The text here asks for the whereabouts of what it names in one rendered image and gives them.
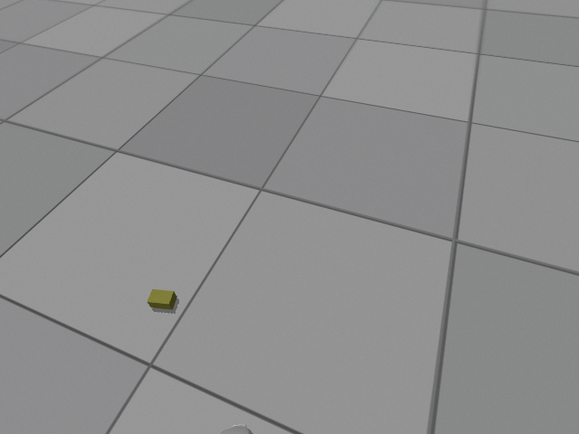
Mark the small box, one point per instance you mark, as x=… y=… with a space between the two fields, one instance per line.
x=162 y=299

